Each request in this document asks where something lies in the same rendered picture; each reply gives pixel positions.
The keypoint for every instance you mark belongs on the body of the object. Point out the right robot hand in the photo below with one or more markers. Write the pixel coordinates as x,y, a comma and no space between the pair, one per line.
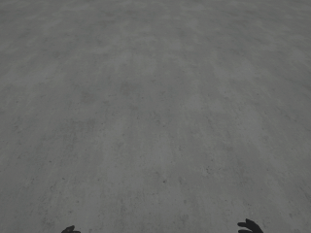
250,225

